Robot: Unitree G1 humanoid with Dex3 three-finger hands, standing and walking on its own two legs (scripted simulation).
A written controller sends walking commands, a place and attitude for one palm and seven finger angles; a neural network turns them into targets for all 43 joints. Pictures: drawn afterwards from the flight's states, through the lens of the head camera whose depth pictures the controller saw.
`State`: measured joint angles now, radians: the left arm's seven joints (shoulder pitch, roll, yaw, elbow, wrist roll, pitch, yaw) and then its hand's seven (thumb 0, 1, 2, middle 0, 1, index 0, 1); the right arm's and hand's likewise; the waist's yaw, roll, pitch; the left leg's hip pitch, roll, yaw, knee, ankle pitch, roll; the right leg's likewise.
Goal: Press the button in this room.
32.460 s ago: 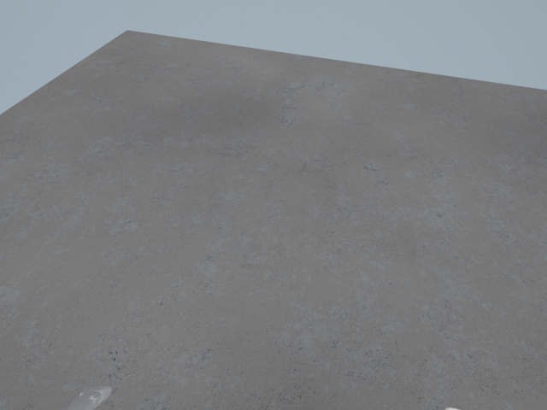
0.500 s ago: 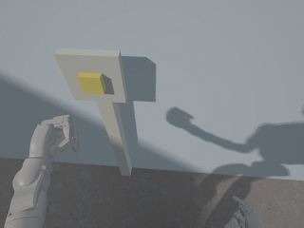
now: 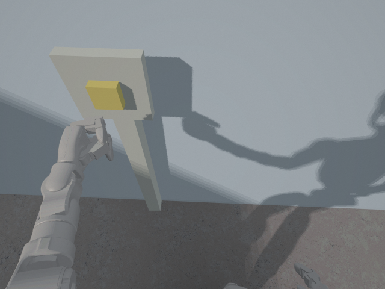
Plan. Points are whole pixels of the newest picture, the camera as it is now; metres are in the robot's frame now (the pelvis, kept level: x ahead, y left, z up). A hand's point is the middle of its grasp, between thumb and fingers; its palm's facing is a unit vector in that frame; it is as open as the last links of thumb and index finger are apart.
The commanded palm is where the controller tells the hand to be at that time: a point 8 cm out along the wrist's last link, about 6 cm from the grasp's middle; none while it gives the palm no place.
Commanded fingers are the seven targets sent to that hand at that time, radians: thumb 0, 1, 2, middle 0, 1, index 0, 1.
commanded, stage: aim a knuckle at the button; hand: left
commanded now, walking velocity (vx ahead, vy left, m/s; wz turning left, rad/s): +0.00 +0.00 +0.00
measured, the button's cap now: (107, 94) +0.51 +0.20 +0.10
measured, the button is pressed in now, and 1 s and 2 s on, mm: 0 0 13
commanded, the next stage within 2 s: press the button with the knuckle in 0.90 s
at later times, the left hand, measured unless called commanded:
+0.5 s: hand (112, 134) +0.41 +0.18 +0.07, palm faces -0.04 -1.00 +0.00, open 3.1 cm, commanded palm +0.39 +0.23 +0.08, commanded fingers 0.00 0.90 0.90 -1.30 -1.50 -1.30 -1.50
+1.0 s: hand (112, 136) +0.41 +0.18 +0.07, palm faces -0.02 -1.00 +0.00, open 3.1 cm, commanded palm +0.39 +0.23 +0.08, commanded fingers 0.00 0.90 0.90 -1.30 -1.50 -1.30 -1.50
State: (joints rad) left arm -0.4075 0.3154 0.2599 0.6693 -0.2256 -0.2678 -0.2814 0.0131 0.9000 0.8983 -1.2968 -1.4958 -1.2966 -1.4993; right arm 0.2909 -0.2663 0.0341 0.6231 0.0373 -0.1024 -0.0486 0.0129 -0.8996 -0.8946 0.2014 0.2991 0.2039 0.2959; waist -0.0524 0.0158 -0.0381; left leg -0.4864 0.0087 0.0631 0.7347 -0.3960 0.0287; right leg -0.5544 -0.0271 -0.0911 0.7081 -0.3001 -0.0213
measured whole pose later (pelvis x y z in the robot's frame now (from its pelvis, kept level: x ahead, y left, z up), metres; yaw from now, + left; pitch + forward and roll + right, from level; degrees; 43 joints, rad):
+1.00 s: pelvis +0.00 +0.01 +0.00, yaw -1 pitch +11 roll -1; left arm -0.49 0.31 0.26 0.79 -0.20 -0.35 -0.24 0.01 0.90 0.90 -1.30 -1.50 -1.30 -1.50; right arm 0.33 -0.26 0.02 0.61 0.03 -0.01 -0.02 0.01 -0.90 -0.89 0.20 0.30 0.20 0.30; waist -0.06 0.02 -0.07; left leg -0.54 0.01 0.07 0.77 -0.42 0.04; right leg -0.61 -0.02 -0.08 0.73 -0.31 -0.01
